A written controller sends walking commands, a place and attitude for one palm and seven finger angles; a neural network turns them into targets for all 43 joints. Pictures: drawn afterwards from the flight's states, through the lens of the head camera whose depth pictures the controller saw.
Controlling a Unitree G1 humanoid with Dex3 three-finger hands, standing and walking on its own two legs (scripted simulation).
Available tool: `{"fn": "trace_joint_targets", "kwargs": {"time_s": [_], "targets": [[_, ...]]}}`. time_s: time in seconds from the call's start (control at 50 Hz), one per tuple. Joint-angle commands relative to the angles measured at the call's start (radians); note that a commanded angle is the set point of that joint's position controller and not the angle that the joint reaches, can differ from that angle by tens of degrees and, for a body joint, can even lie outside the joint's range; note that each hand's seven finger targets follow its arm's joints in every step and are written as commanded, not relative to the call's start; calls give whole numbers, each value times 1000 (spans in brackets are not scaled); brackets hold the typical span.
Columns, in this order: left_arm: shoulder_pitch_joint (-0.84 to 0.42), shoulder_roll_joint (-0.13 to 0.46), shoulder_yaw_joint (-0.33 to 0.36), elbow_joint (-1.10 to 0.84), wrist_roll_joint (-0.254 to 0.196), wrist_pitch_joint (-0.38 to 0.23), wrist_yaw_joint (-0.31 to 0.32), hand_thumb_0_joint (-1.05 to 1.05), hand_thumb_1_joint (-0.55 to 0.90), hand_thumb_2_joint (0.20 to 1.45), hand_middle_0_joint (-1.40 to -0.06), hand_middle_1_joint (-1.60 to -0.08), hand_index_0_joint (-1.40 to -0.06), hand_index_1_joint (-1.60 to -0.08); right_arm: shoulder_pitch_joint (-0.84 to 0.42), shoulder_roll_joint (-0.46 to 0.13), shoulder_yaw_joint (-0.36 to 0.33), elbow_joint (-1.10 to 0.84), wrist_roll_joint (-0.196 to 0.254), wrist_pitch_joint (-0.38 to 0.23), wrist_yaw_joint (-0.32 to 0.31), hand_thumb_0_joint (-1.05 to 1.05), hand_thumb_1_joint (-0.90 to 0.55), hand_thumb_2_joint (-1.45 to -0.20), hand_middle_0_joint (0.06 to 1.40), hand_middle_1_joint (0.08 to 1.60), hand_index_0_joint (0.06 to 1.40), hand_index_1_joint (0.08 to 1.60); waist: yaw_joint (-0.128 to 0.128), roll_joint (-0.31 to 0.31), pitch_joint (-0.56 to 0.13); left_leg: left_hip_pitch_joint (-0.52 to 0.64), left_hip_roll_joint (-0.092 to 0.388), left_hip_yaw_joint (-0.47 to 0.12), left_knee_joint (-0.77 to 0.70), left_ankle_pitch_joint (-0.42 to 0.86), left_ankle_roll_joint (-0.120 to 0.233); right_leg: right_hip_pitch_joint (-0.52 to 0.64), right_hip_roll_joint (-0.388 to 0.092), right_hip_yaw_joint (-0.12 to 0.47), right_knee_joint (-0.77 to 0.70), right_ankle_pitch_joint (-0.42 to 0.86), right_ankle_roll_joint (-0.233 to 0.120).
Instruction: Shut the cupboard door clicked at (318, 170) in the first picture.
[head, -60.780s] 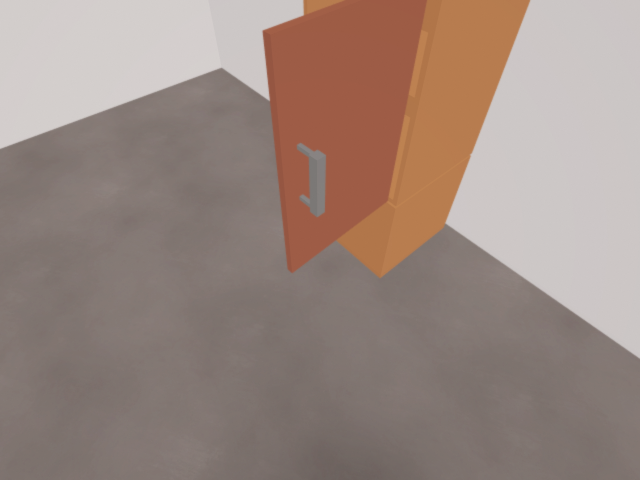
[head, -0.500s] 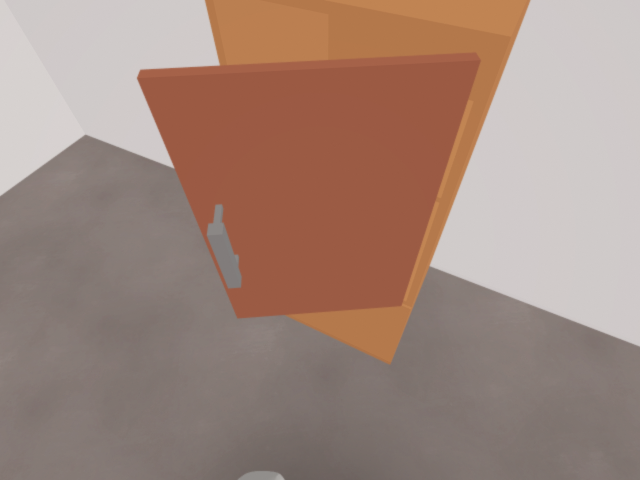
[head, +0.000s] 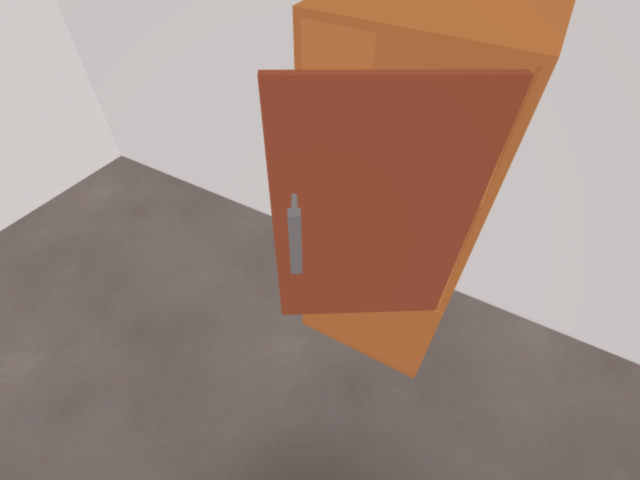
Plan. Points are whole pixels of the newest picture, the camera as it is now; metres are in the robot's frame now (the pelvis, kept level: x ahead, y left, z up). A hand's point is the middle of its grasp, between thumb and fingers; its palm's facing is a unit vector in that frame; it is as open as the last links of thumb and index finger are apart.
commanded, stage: come to a stop and stand still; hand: left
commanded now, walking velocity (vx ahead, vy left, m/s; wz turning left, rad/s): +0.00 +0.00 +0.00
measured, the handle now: (295, 234) +0.53 +0.09 -0.03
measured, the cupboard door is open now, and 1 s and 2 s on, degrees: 31 31 31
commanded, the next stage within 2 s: none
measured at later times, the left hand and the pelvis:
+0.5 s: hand out of the picture -0.11 +0.22 -0.20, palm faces +0.12 -0.98 -0.13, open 7.4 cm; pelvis -0.05 +0.07 -0.01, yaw +2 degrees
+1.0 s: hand out of the picture -0.04 +0.36 -0.17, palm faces +0.08 -0.99 -0.13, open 7.4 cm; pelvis -0.07 +0.17 +0.02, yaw -1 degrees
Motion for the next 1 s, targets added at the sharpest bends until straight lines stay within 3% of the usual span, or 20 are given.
{"fn": "trace_joint_targets", "kwargs": {"time_s": [0.0,0.1,0.18,0.22,0.26,0.28,0.32,0.36,0.38,0.44,0.46,0.48,0.52,0.54,0.6,0.82,0.88,0.94,0.96,0.98], "targets": [[24,127,28,-54,-1,-27,7,0,900,900,-200,-300,-200,-300,28,-118,-33,-61,-2,-28,-7,0,-900,-900,200,300,200,300,-37,-88,55,20,114,-194,-159,-323,-69,-151,-51,124,-170,-258,-69],[176,80,30,13,0,-12,5,0,900,900,-200,-300,-200,-300,-30,-142,-40,-49,6,-35,-18,0,-900,-900,200,300,200,300,26,66,-27,-139,220,-295,-348,-426,-45,98,59,-40,118,-60,-19],[288,38,27,58,2,-2,8,0,900,900,-200,-300,-200,-300,-81,-157,-44,-57,2,-30,-15,0,-900,-900,200,300,200,300,57,55,30,-183,246,-303,-402,-433,-19,132,66,-64,121,-100,-36],[293,30,21,72,3,-6,10,0,900,900,-200,-300,-200,-300,-49,-144,-41,-33,3,-25,-17,0,-900,-900,200,300,200,300,42,29,82,-139,235,-303,-406,-447,-96,118,55,-63,-49,-100,-49],[341,58,24,92,3,-9,19,0,900,900,-200,-300,-200,-300,-24,-131,-41,-18,12,-18,-17,0,-900,-900,200,300,200,300,38,1,103,-128,160,-241,-379,-393,-230,138,30,-12,-194,-106,-76],[350,81,29,95,5,-12,22,0,900,900,-200,-300,-200,-300,-23,-114,-39,-16,18,-14,-18,0,-900,-900,200,300,200,300,32,-65,103,-87,94,-166,-281,-338,-234,72,-32,80,-270,-179,-107],[96,118,38,35,3,-33,26,0,900,900,-200,-300,-200,-300,49,-70,-52,8,14,3,-17,0,-900,-900,200,300,200,300,-58,-332,133,156,24,-84,306,-118,-143,-365,-276,354,-494,-480,-217],[-148,130,50,-51,0,-52,37,0,900,900,-200,-300,-200,-300,151,-99,-67,43,9,0,-8,0,-900,-900,200,300,200,300,-139,-229,78,153,67,-136,579,-80,-119,-376,-254,250,-401,-140,-198],[-159,121,44,-58,5,-60,35,0,900,900,-200,-300,-200,-300,169,-74,-60,36,15,-16,-4,0,-900,-900,200,300,200,300,-141,-199,63,128,75,-107,515,-141,-113,-306,-221,177,-345,-37,-171],[43,118,34,-3,9,-49,25,0,900,900,-200,-300,-200,-300,89,-10,-22,22,23,-60,-2,0,-900,-900,200,300,200,300,-29,-113,90,105,69,-27,-88,-134,-103,-122,-139,128,-181,-116,-97],[94,90,27,19,4,-39,25,0,900,900,-200,-300,-200,-300,82,-24,-15,25,22,-71,-10,0,-900,-900,200,300,200,300,-3,-57,105,97,88,-71,-198,-100,-102,-81,-81,110,-73,-83,-68],[139,53,23,29,-6,-35,19,0,900,900,-200,-300,-200,-300,80,-73,-22,18,15,-85,-19,0,-900,-900,200,300,200,300,13,87,75,83,213,-245,-235,-54,-67,-81,-26,66,16,-47,-27],[107,60,24,32,-9,-32,16,0,900,900,-200,-300,-200,-300,48,-99,-24,1,0,-87,-41,0,-900,-900,200,300,200,300,21,126,40,53,303,-356,-276,91,-4,-74,9,3,120,-62,3],[62,62,19,38,-6,-21,20,0,900,900,-200,-300,-200,-300,53,-87,-16,21,3,-90,-45,0,-900,-900,200,300,200,300,13,149,70,60,316,-409,-303,154,-31,-93,-2,36,194,-90,-1],[27,47,17,38,-6,-20,8,0,900,900,-200,-300,-200,-300,102,-72,-9,47,4,-94,-57,0,-900,-900,200,300,200,300,1,-35,65,117,332,-404,-316,140,-80,-141,-4,79,290,-55,-2],[17,104,67,42,1,18,-14,0,900,900,-200,-300,-200,-300,234,-60,-7,129,-4,-84,-89,0,-900,-900,200,300,200,300,-21,73,37,276,297,-264,-325,400,-270,-225,74,61,475,8,25],[86,112,86,47,-5,26,-15,0,900,900,-200,-300,-200,-300,190,-77,-18,118,-2,-71,-94,0,-900,-900,200,300,200,300,16,120,32,240,259,-191,-318,512,-357,-138,103,-6,385,-53,34],[289,138,124,76,-28,33,-14,0,900,900,-200,-300,-200,-300,10,-127,-54,71,10,-37,-99,0,-900,-900,200,300,200,300,135,248,77,94,139,-52,-236,835,-597,158,166,-222,-60,-230,8],[418,164,142,104,-39,29,-1,0,900,900,-200,-300,-200,-300,-66,-153,-75,49,26,-24,-93,0,-900,-900,200,300,200,300,212,132,44,15,43,19,72,887,-661,287,114,-228,-275,-220,-72],[333,192,140,79,-25,17,24,0,900,900,-200,-300,-200,-300,8,-112,-87,59,62,-7,-83,0,-900,-900,200,300,200,300,177,-426,-74,41,-51,-27,860,47,-537,183,-190,20,-404,109,-198]]}}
